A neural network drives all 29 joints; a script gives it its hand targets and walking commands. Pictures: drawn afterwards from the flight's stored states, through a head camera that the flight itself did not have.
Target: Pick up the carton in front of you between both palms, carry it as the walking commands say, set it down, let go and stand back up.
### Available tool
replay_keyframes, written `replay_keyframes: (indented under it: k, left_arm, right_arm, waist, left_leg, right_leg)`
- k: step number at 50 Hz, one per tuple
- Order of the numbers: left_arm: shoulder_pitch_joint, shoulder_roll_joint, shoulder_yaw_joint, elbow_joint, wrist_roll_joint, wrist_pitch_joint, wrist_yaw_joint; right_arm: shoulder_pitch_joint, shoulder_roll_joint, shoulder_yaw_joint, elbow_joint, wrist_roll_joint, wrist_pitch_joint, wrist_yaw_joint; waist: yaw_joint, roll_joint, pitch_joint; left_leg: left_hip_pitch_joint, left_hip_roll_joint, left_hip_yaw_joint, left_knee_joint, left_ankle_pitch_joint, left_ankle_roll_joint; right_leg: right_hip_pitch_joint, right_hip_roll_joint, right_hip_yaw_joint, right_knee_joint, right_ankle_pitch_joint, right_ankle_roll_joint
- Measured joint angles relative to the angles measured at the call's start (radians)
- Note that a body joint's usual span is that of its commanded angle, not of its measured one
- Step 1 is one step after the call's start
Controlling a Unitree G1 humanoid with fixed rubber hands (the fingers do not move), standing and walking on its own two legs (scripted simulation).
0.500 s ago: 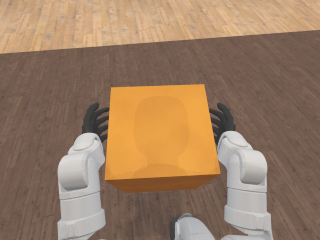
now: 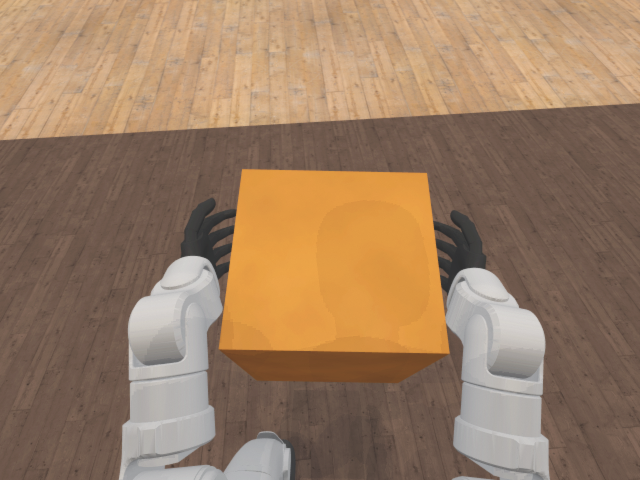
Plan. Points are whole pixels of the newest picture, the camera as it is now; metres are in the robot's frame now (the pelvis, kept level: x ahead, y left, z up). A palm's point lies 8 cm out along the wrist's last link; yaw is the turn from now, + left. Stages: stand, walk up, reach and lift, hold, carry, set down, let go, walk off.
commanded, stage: carry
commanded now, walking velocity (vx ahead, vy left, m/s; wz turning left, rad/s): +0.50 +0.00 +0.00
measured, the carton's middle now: (330, 290) +0.34 +0.01 +0.02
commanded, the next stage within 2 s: none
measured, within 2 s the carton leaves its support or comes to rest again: neither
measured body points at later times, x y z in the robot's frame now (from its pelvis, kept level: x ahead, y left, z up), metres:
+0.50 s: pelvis +0.32 +0.02 -0.03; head +0.36 +0.03 +0.42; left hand +0.66 +0.16 +0.05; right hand +0.65 -0.15 +0.05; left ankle +0.21 +0.06 -0.76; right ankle +0.46 -0.12 -0.73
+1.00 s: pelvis +0.64 -0.01 -0.07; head +0.67 -0.02 +0.38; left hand +0.97 +0.15 +0.02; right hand +0.98 -0.15 +0.01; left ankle +0.77 +0.13 -0.76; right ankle +0.54 -0.06 -0.80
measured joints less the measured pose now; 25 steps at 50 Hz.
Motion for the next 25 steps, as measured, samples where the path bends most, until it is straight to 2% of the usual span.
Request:
replay_keyframes:
  k: [3, 5, 7, 9, 11, 15, 18, 21, 25]
  left_arm:
    - [-0.006, 0.002, -0.006, 0.004, 0.01, 0.013, 0.0]
    - [-0.005, 0.012, -0.003, 0.011, 0.015, 0.029, 0.0]
    - [-0.022, 0.04, -0.001, 0.041, 0.012, 0.039, -0.003]
    - [-0.016, 0.049, 0.007, 0.068, 0.01, 0.046, -0.003]
    - [-0.001, 0.025, 0.022, 0.082, 0.024, 0.055, -0.004]
    - [0.021, -0.022, 0.047, 0.063, 0.056, 0.042, -0.008]
    - [0.035, -0.024, 0.042, 0.032, 0.061, 0.016, -0.012]
    - [0.047, -0.016, 0.033, -0.002, 0.057, -0.001, -0.011]
    - [0.054, -0.003, 0.026, -0.05, 0.044, 0.0, -0.005]
  right_arm:
    - [-0.003, -0.009, 0.003, 0.004, -0.001, 0.012, 0.0]
    - [-0.02, -0.009, 0.008, 0.034, -0.008, 0.022, 0.0]
    - [-0.043, -0.001, 0.01, 0.08, -0.021, 0.017, -0.002]
    - [-0.057, -0.004, 0.016, 0.127, -0.017, 0.026, -0.003]
    - [-0.039, -0.006, 0.012, 0.143, -0.005, 0.035, -0.001]
    - [-0.014, -0.007, 0.001, 0.145, 0.021, 0.015, -0.001]
    - [-0.02, -0.011, 0.008, 0.14, 0.037, -0.014, -0.001]
    - [-0.026, -0.012, 0.02, 0.125, 0.044, -0.033, -0.002]
    - [-0.034, -0.009, 0.035, 0.094, 0.044, -0.036, -0.002]
  waist:
    - [0.003, 0.004, -0.028]
    - [-0.007, 0.013, -0.047]
    - [-0.038, -0.024, -0.055]
    - [-0.073, -0.019, -0.05]
    - [-0.097, -0.008, -0.043]
    - [-0.114, -0.003, -0.017]
    - [-0.12, -0.002, -0.003]
    - [-0.123, -0.003, 0.0]
    - [-0.126, -0.013, -0.013]
  left_leg:
    - [0.085, -0.042, 0.047, -0.158, 0.1, 0.03]
    - [0.182, -0.059, 0.077, -0.235, 0.131, 0.046]
    - [0.181, -0.085, 0.091, -0.132, -0.039, 0.071]
    - [0.175, -0.092, 0.091, -0.055, -0.118, 0.088]
    - [0.205, -0.096, 0.086, -0.052, -0.149, 0.092]
    - [0.289, -0.098, 0.079, -0.101, -0.194, 0.09]
    - [0.349, -0.098, 0.069, -0.137, -0.225, 0.086]
    - [0.416, -0.095, 0.054, -0.17, -0.262, 0.073]
    - [0.512, -0.099, 0.035, -0.197, -0.333, 0.054]
  right_leg:
    - [0.064, 0.008, 0.012, 0.054, -0.097, 0.013]
    - [0.066, 0.014, 0.011, 0.21, -0.16, 0.03]
    - [-0.032, -0.012, 0.033, 0.502, -0.19, 0.069]
    - [-0.171, -0.006, 0.076, 0.77, -0.194, 0.076]
    - [-0.289, -0.026, 0.089, 0.851, -0.143, 0.072]
    - [-0.46, -0.098, 0.099, 0.722, -0.064, 0.09]
    - [-0.541, -0.133, 0.099, 0.583, 0.015, 0.1]
    - [-0.579, -0.142, 0.091, 0.451, 0.133, 0.098]
    - [-0.553, -0.121, 0.06, 0.236, 0.299, 0.086]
